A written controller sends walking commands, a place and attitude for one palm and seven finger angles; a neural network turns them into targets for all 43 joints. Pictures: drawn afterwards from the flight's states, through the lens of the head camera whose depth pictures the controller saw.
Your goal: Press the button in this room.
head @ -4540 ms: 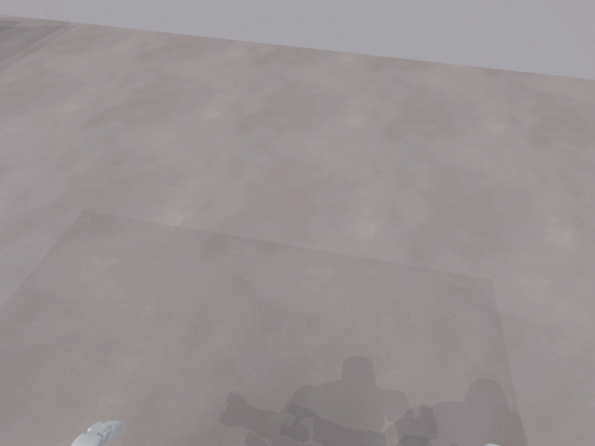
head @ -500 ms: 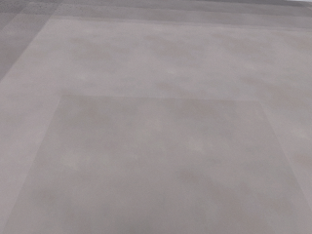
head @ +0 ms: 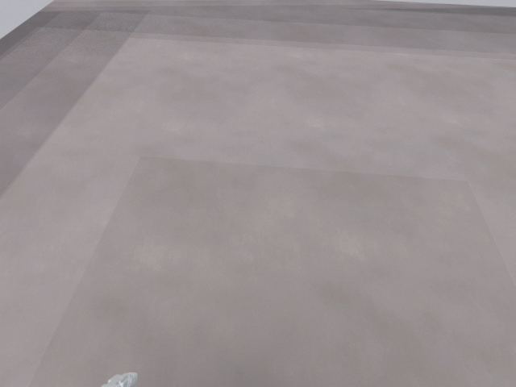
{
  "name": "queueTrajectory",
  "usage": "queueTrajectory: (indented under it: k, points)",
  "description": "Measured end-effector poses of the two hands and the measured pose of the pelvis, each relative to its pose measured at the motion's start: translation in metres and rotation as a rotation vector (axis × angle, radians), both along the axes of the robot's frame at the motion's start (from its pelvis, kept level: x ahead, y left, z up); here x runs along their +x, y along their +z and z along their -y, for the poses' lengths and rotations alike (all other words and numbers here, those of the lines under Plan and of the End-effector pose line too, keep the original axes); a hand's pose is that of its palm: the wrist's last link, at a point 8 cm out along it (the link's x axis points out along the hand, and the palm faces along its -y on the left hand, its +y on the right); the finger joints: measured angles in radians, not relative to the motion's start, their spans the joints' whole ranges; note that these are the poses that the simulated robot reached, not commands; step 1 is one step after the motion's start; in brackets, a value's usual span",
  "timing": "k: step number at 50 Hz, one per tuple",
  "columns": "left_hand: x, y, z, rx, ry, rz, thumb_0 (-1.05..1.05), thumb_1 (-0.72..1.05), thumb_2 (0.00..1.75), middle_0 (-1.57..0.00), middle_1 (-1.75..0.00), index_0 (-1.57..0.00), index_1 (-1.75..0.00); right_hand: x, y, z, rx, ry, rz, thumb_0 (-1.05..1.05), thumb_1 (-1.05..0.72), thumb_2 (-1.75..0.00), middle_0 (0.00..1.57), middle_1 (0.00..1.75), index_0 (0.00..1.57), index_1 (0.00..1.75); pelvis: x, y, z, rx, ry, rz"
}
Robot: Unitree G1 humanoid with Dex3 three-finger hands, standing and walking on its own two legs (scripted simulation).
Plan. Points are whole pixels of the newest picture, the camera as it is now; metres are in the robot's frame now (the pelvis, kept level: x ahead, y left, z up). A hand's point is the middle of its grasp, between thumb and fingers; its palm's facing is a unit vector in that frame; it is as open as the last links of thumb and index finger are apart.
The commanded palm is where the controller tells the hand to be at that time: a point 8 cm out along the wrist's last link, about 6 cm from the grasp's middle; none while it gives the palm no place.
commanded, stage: turn or walk to find it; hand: left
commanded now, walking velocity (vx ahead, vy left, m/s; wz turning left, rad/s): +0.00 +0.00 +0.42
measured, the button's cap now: out of the picture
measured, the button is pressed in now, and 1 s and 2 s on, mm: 0 0 0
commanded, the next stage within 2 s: none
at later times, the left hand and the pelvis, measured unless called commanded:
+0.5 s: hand out of the picture -0.05 +0.20 -0.18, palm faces +0.29 -0.93 -0.23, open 7.3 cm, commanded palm none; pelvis -0.04 +0.00 -0.01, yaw +15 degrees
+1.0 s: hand out of the picture -0.05 +0.21 -0.15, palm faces +0.42 -0.86 -0.28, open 7.4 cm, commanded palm none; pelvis -0.07 -0.02 -0.01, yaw +25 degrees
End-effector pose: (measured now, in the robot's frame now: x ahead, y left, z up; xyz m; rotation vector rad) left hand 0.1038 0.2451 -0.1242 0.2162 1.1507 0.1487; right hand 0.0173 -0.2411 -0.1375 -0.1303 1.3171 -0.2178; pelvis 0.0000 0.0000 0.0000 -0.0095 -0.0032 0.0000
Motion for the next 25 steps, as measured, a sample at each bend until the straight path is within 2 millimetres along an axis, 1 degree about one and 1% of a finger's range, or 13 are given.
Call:
queueTrajectory:
  k: [3,4,6,10,15,18,20,22,25]
  points:
    - [-0.005,0.003,0.014,0.013,0.012,0.034,0.00,0.90,0.90,-0.20,-0.30,-0.20,-0.30,-0.015,-0.012,0.014,0.020,0.005,-0.037,0.00,-0.91,-0.90,0.21,0.30,0.20,0.30,-0.007,-0.005,0.014,0.019,0.025,-0.007]
    - [-0.010,0.003,0.019,0.020,0.018,0.043,0.00,0.90,0.90,-0.20,-0.30,-0.20,-0.30,-0.018,-0.017,0.019,0.027,0.008,-0.046,0.00,-0.91,-0.90,0.21,0.30,0.20,0.30,-0.010,-0.008,0.018,0.019,0.033,-0.008]
    - [-0.023,0.006,0.027,0.026,0.032,0.040,0.00,0.90,0.90,-0.20,-0.30,-0.20,-0.30,-0.021,-0.019,0.028,0.031,0.021,-0.064,0.00,-0.91,-0.90,0.21,0.30,0.20,0.30,-0.015,-0.006,0.023,0.016,0.056,0.001]
    - [-0.054,0.012,0.035,0.023,0.090,0.010,0.00,0.90,0.90,-0.21,-0.30,-0.20,-0.30,-0.017,-0.014,0.041,0.031,0.060,-0.073,0.01,-0.91,-0.90,0.20,0.30,0.20,0.30,-0.019,0.000,0.031,0.031,0.099,0.009]
    - [-0.086,0.007,0.039,0.005,0.157,-0.020,0.00,0.90,0.90,-0.21,-0.30,-0.20,-0.30,-0.005,-0.009,0.049,0.009,0.121,-0.076,0.00,-0.91,-0.90,0.20,0.30,0.20,0.30,-0.023,0.002,0.033,0.030,0.160,0.013]
    - [-0.106,0.002,0.034,-0.003,0.208,-0.035,0.00,0.91,0.90,-0.21,-0.30,-0.20,-0.30,0.008,-0.006,0.045,-0.009,0.171,-0.080,0.00,-0.91,-0.90,0.20,0.30,0.20,0.30,-0.025,0.001,0.029,0.029,0.194,0.011]
    - [-0.122,-0.003,0.028,-0.010,0.239,-0.053,0.00,0.91,0.90,-0.21,-0.30,-0.20,-0.30,0.021,-0.004,0.038,-0.020,0.210,-0.069,0.00,-0.91,-0.90,0.20,0.30,0.20,0.30,-0.028,-0.001,0.024,0.029,0.215,0.010]
    - [-0.140,-0.009,0.020,-0.019,0.271,-0.074,0.00,0.91,0.90,-0.21,-0.30,-0.20,-0.30,0.037,-0.002,0.027,-0.032,0.253,-0.043,0.01,-0.92,-0.90,0.20,0.30,0.20,0.30,-0.032,-0.003,0.018,0.027,0.234,0.008]
    - [-0.169,-0.024,0.004,-0.036,0.322,-0.112,0.00,0.91,0.90,-0.21,-0.30,-0.20,-0.30,0.064,0.000,0.004,-0.052,0.319,0.025,0.01,-0.92,-0.90,0.20,0.30,0.20,0.30,-0.038,-0.010,0.004,0.014,0.264,0.007]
